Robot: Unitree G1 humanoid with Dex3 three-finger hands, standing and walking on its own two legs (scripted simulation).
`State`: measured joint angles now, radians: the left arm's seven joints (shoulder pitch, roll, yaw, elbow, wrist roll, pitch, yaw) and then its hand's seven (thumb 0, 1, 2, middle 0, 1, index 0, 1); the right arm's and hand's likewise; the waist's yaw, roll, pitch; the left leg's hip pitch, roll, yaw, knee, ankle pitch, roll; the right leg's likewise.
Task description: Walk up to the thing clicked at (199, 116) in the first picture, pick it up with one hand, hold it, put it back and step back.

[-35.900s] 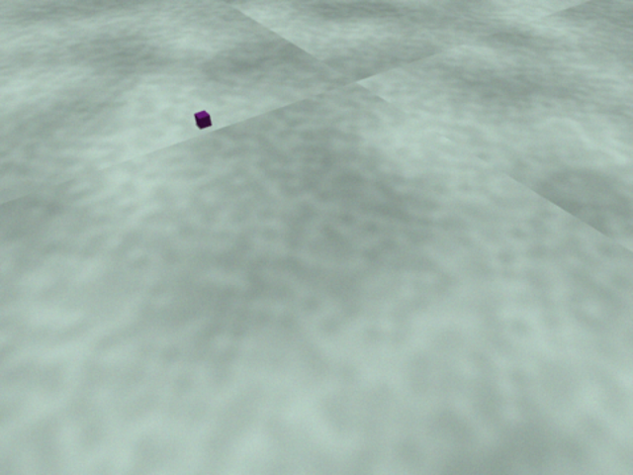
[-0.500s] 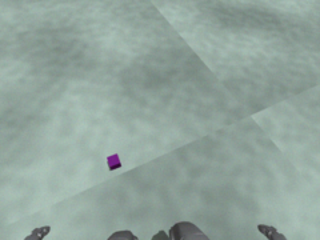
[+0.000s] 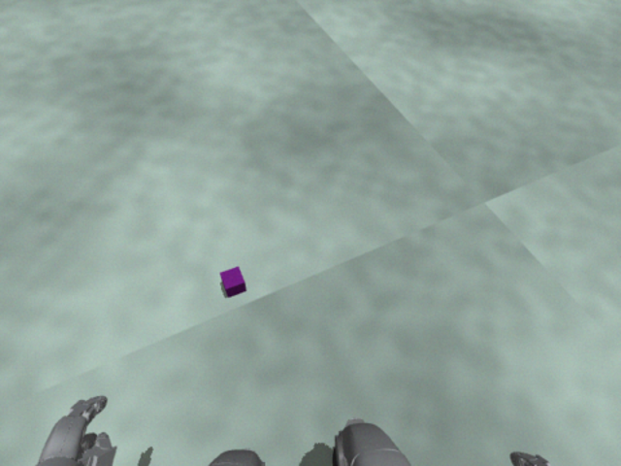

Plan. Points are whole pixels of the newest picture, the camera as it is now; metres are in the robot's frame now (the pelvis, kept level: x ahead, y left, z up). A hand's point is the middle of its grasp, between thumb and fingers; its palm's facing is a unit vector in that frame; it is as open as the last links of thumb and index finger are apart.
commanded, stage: step back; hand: left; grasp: from above
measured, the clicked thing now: (233, 282) +0.69 +0.22 -0.72
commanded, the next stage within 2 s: stand in 2.00 s
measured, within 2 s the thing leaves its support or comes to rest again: neither
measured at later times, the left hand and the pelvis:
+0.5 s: hand out of the picture -0.07 +0.23 -0.13, palm faces -0.08 -0.91 -0.41, open 7.4 cm; pelvis -0.16 -0.03 +0.01, yaw -4 degrees
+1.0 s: hand out of the picture -0.23 +0.22 -0.15, palm faces -0.06 -0.92 -0.39, open 7.4 cm; pelvis -0.33 -0.05 +0.00, yaw -4 degrees
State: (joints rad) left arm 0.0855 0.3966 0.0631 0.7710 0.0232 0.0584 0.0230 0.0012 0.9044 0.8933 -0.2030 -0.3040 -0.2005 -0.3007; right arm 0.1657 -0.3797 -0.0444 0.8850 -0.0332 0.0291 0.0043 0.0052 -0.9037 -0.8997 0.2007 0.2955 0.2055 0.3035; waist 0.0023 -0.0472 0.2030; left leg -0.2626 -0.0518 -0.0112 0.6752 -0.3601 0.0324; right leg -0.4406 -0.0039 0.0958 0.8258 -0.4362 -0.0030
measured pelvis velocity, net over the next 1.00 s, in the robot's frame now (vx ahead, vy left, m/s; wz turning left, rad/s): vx -0.33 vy -0.05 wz -0.06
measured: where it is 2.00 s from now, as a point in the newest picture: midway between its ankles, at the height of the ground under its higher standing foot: outside the picture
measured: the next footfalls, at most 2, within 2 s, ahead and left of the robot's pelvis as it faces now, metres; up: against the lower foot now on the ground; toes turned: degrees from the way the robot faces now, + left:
right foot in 0.34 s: -0.12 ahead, -0.16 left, +0.00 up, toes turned -3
left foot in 0.66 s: -0.25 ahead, +0.09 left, +0.00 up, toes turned +1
